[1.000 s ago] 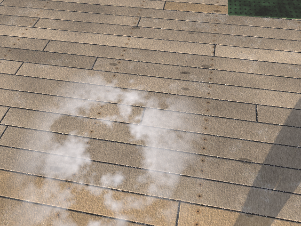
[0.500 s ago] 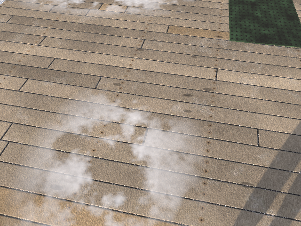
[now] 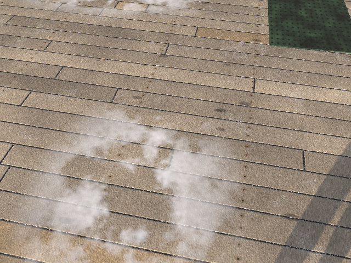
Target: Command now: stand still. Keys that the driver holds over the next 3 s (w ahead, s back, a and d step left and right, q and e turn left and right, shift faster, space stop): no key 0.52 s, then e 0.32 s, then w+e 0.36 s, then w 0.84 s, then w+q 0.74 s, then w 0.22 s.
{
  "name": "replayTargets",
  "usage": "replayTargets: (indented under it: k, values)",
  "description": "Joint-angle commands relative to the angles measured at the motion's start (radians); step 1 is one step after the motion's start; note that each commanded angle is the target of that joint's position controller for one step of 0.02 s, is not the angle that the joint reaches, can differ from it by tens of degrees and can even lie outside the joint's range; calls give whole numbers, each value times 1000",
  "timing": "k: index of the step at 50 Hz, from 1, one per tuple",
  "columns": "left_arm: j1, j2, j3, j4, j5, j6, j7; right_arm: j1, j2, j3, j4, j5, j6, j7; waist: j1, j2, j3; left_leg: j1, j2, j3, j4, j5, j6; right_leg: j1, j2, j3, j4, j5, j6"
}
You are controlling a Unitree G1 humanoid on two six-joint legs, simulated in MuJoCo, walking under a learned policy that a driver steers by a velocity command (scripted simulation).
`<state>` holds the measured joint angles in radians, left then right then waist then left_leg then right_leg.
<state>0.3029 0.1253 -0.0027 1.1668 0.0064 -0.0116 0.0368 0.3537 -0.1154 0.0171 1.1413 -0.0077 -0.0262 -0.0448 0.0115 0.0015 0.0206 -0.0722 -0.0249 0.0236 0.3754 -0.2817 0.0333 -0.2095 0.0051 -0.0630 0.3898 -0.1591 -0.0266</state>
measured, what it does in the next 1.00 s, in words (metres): lifts its left foot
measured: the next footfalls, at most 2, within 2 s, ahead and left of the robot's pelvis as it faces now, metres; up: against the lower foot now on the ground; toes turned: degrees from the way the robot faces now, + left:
left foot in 1.36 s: +0.28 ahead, +0.05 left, +0.00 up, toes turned -23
right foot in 1.86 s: +0.49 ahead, -0.25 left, +0.00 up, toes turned -28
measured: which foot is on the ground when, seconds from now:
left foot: down 0.00-0.88, up 0.90-1.00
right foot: down 0.00-1.00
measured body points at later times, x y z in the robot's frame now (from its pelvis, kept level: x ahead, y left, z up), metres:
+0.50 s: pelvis +0.01 +0.01 +0.00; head +0.02 +0.01 +0.45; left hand -0.02 +0.21 -0.17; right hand -0.03 -0.20 -0.16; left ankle -0.05 +0.10 -0.74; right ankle +0.03 -0.10 -0.74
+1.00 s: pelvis +0.03 -0.03 -0.01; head +0.04 -0.04 +0.44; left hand +0.10 +0.22 -0.15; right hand +0.03 -0.28 -0.16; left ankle +0.00 +0.11 -0.68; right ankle +0.02 -0.10 -0.74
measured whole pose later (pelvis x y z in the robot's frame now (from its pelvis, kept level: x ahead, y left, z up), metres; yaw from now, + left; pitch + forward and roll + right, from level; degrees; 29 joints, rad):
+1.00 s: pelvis +0.03 -0.03 -0.01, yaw -12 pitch +1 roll +1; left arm 0.30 0.19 0.07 0.98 0.02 0.00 0.02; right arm 0.24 -0.21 -0.06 0.95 -0.03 -0.02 -0.02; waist 0.01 0.03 0.03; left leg -0.41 0.02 0.02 1.05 -0.44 0.03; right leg -0.29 0.07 0.00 0.53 -0.26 -0.08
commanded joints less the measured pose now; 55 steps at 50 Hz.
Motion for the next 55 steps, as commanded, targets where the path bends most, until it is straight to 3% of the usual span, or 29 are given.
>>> replayTargets:
  k: [1, 27, 32, 35, 37, 39, 40, 42, 43, 44, 45, 46, 47, 48, 49, 51, 55]
  values:
    - [73, 67, 9, -1, 0, -2, 3, 92, -65, -8, 0, 0, -3, -3, 0, 6, 66, -122, 121, -103, -87, 148, 24, 61, -106, 116, -47, 105, -15]
    - [85, 52, 6, 17, -2, 3, 5, 114, -60, -7, 5, -1, -5, -7, -1, 10, 77, -89, 121, -92, -85, 200, 25, 57, -106, 112, -31, 130, -11]
    - [-4, 84, 21, -69, -2, 5, 1, 89, -123, -43, -42, -3, 2, -30, -16, 34, 58, -49, 140, -64, -22, 243, 48, -79, -58, 101, 93, 114, -26]
    - [-13, 77, 29, -117, 8, 15, -1, 103, -166, -75, -59, -9, 18, -42, -20, 83, 66, -63, 222, -93, 2, 260, 106, -181, -14, 62, 235, 13, -27]
    - [-10, 68, 35, -144, 20, 22, -4, 77, -172, -87, -82, -13, 25, -48, -14, 124, 70, -107, 309, -132, 14, 314, 161, -218, -9, 49, 361, -160, -40]
    - [-27, 62, 42, -172, 27, 26, -10, 43, -176, -92, -105, -18, 23, -47, -8, 112, 91, -125, 369, -142, 34, 413, 201, -258, -25, 30, 429, -318, -57]
    - [-38, 55, 43, -186, 24, 24, -13, 32, -182, -95, -112, -21, 20, -45, -6, 96, 97, -118, 368, -126, 52, 445, 192, -260, -30, 17, 404, -330, -61]
    - [-2, 53, 48, -192, 13, 11, -15, 0, -204, -103, -123, -19, 18, -36, 25, 69, 65, -145, 315, -47, 140, 455, 121, -137, -9, -2, 249, -162, -70]
    - [49, 82, 60, -185, 8, 0, -12, 14, -202, -105, -129, -25, 13, -25, 40, 7, 16, -195, 257, 11, 248, 312, 72, -17, -1, 62, 145, -78, -92]
    - [128, 218, 100, -178, 10, -5, -8, -16, -150, -94, -193, -10, 10, -11, 59, -270, -12, -412, 67, 160, 539, -47, -11, 116, -214, 451, -1, 32, -215]
    - [240, 250, 110, -152, 13, 1, -20, -94, -152, -90, -241, -17, 14, -1, 106, -298, -69, -556, -46, 51, 770, -446, -9, 202, -349, 764, -148, -74, -335]
    - [191, 251, 111, -162, 19, 6, -22, -113, -152, -88, -247, -30, 15, 11, 62, -143, -7, -607, 23, -43, 826, -367, 5, 147, -332, 707, -167, -331, -329]
    - [113, 227, 107, -195, 23, 13, -18, -143, -148, -85, -255, -22, 4, 25, 47, -62, 43, -619, 54, -53, 800, -253, 12, 65, -300, 649, -197, -497, -297]
    - [51, 213, 100, -223, 18, 16, -15, -169, -158, -89, -264, -15, -12, 34, 19, -20, 73, -597, 75, -58, 727, -155, 11, 28, -244, 579, -225, -456, -243]
    - [5, 208, 100, -240, 9, 14, -13, -145, -164, -92, -266, -25, -18, 40, -8, -74, 54, -549, 79, -55, 672, -97, -2, -4, -220, 542, -248, -421, -233]
    - [16, 181, 96, -245, 7, -5, -20, -126, -171, -95, -258, -33, -18, 48, -11, -76, 19, -484, 69, -39, 623, -22, -21, 4, -167, 455, -244, -273, -222]
    - [92, 216, 107, -239, 5, -26, -27, -204, -161, -94, -302, -28, -15, 52, 17, -80, 18, -536, 60, -33, 491, 31, -59, 69, -157, 444, -252, -251, -231]
Over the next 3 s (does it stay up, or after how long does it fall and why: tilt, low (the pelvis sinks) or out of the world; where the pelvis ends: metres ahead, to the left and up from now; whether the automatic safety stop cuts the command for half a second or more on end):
stays up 0.98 -0.32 -0.02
